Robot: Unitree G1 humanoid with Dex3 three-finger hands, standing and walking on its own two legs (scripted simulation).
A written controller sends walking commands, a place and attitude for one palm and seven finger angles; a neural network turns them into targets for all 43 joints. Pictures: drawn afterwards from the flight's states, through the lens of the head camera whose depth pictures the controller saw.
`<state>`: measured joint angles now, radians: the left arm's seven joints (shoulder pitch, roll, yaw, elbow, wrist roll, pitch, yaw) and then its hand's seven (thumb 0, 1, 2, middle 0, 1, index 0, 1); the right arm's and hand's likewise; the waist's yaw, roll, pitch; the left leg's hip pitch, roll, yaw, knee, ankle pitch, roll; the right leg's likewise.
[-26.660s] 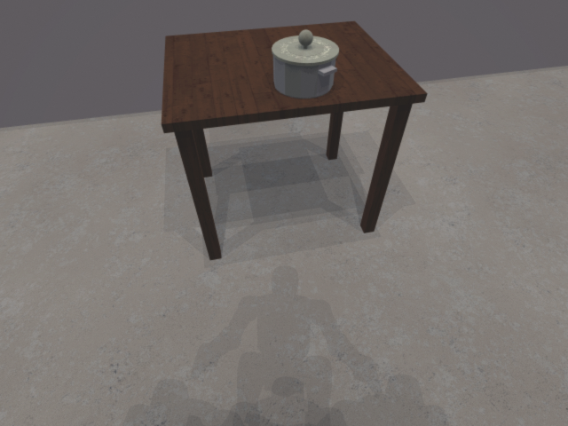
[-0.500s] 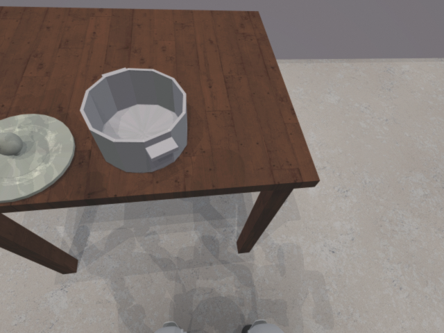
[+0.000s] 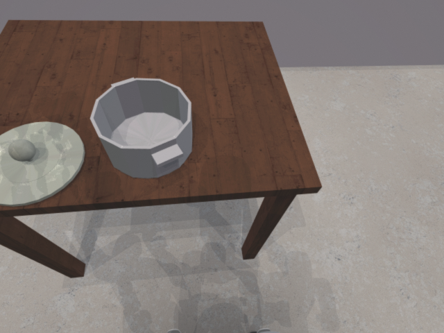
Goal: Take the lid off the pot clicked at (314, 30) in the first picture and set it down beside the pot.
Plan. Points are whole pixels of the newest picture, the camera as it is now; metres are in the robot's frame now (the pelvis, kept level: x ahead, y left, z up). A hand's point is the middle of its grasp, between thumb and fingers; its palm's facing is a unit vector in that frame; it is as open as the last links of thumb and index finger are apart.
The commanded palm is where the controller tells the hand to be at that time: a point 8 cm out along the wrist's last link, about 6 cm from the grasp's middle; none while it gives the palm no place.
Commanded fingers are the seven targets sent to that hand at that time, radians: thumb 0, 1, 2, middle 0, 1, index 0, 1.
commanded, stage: draw the hand back to the body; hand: left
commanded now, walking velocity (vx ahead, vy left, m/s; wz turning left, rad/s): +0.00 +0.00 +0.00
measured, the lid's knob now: (22, 150) +0.47 +0.37 +0.01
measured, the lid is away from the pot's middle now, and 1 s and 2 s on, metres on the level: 0.24 0.24 0.24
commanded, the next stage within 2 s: none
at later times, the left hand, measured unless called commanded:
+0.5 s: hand out of the picture +0.41 +0.36 +0.16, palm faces -0.31 -0.10 -0.94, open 11.0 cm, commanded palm +0.40 +0.35 +0.22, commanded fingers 0.00 0.05 0.51 -0.30 -0.94 -0.30 -0.94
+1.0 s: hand out of the picture +0.39 +0.29 +0.20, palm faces +0.53 -0.81 -0.24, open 9.9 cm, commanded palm +0.33 +0.31 +0.21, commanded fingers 0.00 0.50 0.72 -0.25 -0.61 -0.25 -0.61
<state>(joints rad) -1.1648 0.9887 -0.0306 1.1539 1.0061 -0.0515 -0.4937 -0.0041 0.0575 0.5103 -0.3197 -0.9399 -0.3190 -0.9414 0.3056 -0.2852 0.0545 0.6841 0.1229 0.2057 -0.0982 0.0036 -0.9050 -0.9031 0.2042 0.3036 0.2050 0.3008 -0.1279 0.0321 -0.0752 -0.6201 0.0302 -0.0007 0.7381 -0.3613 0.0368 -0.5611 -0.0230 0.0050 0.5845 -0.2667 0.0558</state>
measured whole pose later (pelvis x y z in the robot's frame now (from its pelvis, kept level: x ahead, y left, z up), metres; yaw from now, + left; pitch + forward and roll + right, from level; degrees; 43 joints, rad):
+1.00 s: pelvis +0.03 -0.04 +0.03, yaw +1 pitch +1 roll -1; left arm -0.41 0.52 0.42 0.47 -0.05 -0.05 0.08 0.00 0.29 0.62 -0.28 -0.75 -0.28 -0.75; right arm 0.25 -0.28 0.03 0.69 0.05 -0.03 -0.07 0.01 -0.91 -0.90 0.20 0.30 0.20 0.30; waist 0.00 0.03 0.01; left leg -0.17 0.05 0.01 0.43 -0.28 -0.02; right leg -0.16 -0.01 0.00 0.38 -0.24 0.02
